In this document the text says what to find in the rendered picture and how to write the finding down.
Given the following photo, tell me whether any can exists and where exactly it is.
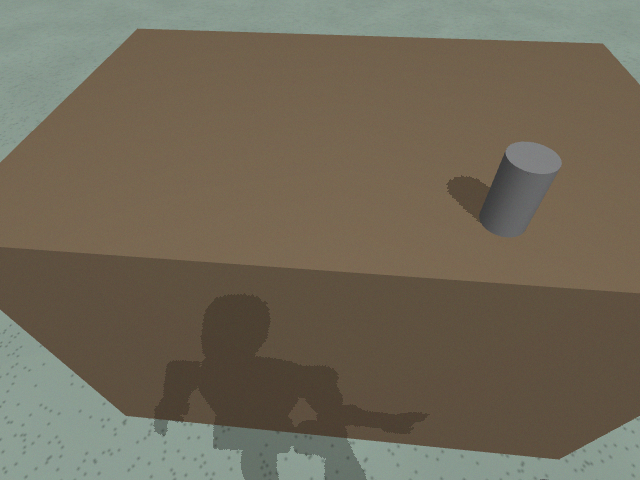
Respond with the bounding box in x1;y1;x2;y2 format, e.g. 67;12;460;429
479;142;562;237

